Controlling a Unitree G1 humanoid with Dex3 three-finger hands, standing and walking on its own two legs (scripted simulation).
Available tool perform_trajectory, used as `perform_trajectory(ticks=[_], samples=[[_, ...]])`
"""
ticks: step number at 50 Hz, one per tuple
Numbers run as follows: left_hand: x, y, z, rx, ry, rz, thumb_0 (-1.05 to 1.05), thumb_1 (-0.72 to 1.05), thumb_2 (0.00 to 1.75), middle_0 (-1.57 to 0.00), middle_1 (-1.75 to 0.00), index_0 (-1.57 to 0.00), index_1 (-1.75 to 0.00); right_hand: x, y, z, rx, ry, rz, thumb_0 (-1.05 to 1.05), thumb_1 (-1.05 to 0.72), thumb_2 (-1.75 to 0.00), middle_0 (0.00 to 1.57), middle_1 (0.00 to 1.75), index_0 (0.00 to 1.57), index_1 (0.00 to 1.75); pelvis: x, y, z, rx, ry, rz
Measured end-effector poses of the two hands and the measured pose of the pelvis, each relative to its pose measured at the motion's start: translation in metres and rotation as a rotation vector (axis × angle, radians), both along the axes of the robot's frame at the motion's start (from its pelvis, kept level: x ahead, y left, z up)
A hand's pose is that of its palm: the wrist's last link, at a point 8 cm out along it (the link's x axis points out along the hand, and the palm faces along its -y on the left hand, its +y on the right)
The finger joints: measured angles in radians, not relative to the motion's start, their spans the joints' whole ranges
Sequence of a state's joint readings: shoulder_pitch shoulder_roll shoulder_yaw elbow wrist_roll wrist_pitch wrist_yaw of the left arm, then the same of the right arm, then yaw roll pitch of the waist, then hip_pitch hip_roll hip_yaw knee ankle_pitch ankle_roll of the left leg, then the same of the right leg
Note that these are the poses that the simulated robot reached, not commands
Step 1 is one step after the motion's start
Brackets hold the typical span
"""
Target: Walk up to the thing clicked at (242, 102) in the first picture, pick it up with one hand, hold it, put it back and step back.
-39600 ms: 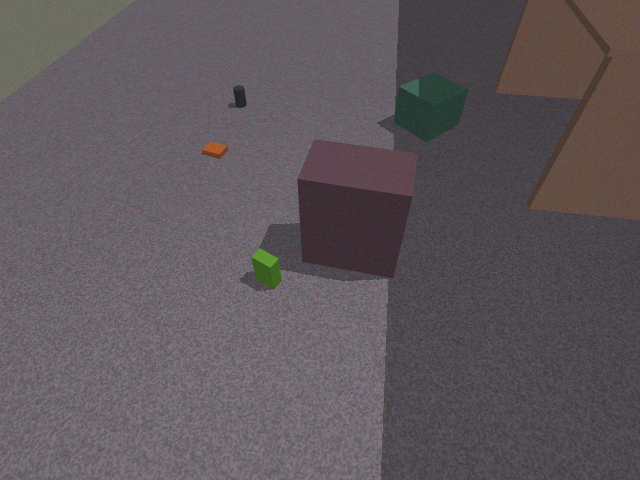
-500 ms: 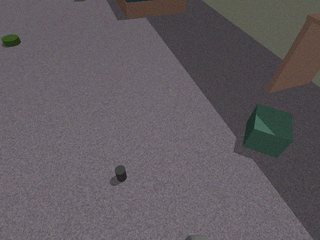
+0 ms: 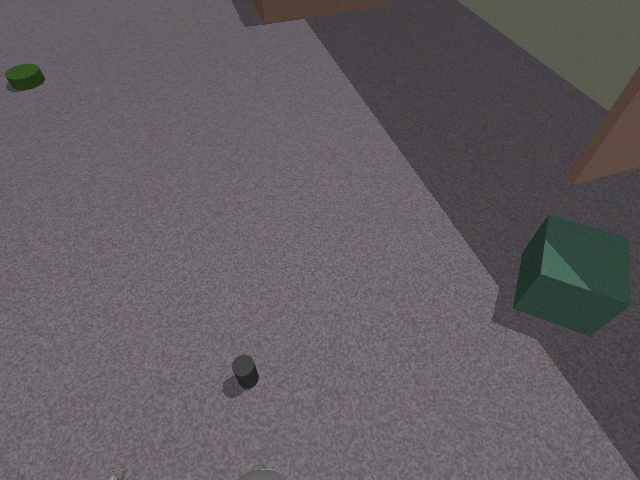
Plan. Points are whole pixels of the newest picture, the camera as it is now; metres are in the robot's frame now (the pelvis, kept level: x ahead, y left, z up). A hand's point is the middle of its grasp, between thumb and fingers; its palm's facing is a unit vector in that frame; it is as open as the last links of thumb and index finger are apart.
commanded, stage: walk up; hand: left
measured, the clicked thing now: (245, 372) +0.49 +0.25 -0.70
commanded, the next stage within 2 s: none
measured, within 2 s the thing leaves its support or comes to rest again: neither
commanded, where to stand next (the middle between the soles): +0.10 +0.01 m, yaw +0 degrees
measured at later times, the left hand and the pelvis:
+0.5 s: hand out of the picture +0.09 +0.25 -0.13, palm faces -0.02 -0.93 -0.36, open 7.4 cm; pelvis +0.00 -0.01 +0.02, yaw -1 degrees
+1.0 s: hand out of the picture +0.08 +0.25 -0.13, palm faces -0.03 -0.95 -0.32, open 7.4 cm; pelvis +0.00 +0.00 +0.03, yaw -1 degrees
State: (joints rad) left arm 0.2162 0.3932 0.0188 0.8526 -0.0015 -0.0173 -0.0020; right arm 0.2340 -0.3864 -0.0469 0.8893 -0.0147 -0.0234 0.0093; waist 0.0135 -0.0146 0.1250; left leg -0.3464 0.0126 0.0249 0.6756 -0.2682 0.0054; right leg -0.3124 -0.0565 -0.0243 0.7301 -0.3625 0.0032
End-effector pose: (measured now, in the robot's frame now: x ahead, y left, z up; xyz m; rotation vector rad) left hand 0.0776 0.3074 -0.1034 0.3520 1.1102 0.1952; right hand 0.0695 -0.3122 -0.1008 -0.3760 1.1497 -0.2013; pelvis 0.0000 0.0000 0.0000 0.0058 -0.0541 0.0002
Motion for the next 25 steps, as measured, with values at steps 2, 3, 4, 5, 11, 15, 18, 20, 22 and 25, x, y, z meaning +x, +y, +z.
perform_trajectory(ticks=[2,3,4,5,11,15,18,20,22,25], samples=[[0.005,0.0,-0.006,-0.012,0.019,0.009,0.01,0.9,0.9,-0.21,-0.3,-0.2,-0.3,0.007,0.004,0.002,-0.001,0.002,0.0,0.01,-0.9,-0.9,0.2,0.3,0.2,0.3,0.004,0.001,0.0,-0.007,0.003,-0.001],[0.007,0.0,-0.008,-0.016,0.027,0.011,0.01,0.9,0.9,-0.21,-0.3,-0.2,-0.3,0.011,0.005,0.004,-0.002,0.002,0.002,0.01,-0.9,-0.9,0.2,0.3,0.2,0.3,0.006,0.001,0.001,-0.009,0.007,-0.001],[0.009,0.0,-0.01,-0.02,0.032,0.013,0.01,0.9,0.9,-0.21,-0.3,-0.2,-0.3,0.016,0.006,0.005,-0.002,0.0,0.004,0.01,-0.9,-0.9,0.2,0.3,0.2,0.3,0.008,0.0,0.001,-0.01,0.009,-0.004],[0.01,-0.001,-0.011,-0.023,0.037,0.015,0.01,0.9,0.9,-0.2,-0.3,-0.2,-0.3,0.021,0.006,0.005,-0.002,-0.004,0.005,0.01,-0.9,-0.9,0.2,0.3,0.2,0.3,0.009,0.0,0.002,-0.016,0.009,-0.005],[0.01,-0.003,-0.008,-0.026,0.07,0.015,0.01,0.9,0.9,-0.21,-0.3,-0.2,-0.3,0.048,0.009,0.01,0.013,-0.042,0.007,0.01,-0.9,-0.9,0.2,0.3,0.2,0.3,0.011,-0.001,0.007,-0.018,0.01,-0.005],[0.009,-0.004,-0.002,-0.018,0.074,0.023,0.01,0.9,0.9,-0.21,-0.3,-0.2,-0.3,0.058,0.011,0.011,0.029,-0.058,0.012,0.01,-0.9,-0.9,0.2,0.3,0.2,0.3,0.01,-0.003,0.012,-0.015,0.004,-0.007],[0.007,-0.005,0.004,-0.012,0.077,0.026,0.01,0.9,0.9,-0.2,-0.3,-0.2,-0.3,0.062,0.011,0.012,0.043,-0.063,0.011,0.01,-0.9,-0.9,0.2,0.3,0.2,0.3,0.009,-0.004,0.015,-0.011,-0.001,-0.009],[0.005,-0.006,0.007,-0.01,0.082,0.027,0.01,0.9,0.9,-0.2,-0.3,-0.2,-0.3,0.061,0.012,0.013,0.053,-0.062,0.008,0.01,-0.9,-0.9,0.2,0.3,0.2,0.3,0.007,-0.004,0.018,-0.01,-0.004,-0.011],[0.004,-0.007,0.01,-0.01,0.086,0.03,0.01,0.9,0.9,-0.2,-0.3,-0.2,-0.3,0.058,0.012,0.013,0.061,-0.054,0.004,0.01,-0.9,-0.9,0.2,0.3,0.2,0.3,0.006,-0.005,0.02,-0.009,-0.006,-0.012],[0.003,-0.009,0.013,-0.014,0.09,0.034,0.01,0.9,0.9,-0.2,-0.3,-0.2,-0.3,0.049,0.012,0.013,0.068,-0.032,-0.006,0.01,-0.9,-0.9,0.2,0.3,0.2,0.3,0.005,-0.005,0.024,-0.009,-0.007,-0.013]])
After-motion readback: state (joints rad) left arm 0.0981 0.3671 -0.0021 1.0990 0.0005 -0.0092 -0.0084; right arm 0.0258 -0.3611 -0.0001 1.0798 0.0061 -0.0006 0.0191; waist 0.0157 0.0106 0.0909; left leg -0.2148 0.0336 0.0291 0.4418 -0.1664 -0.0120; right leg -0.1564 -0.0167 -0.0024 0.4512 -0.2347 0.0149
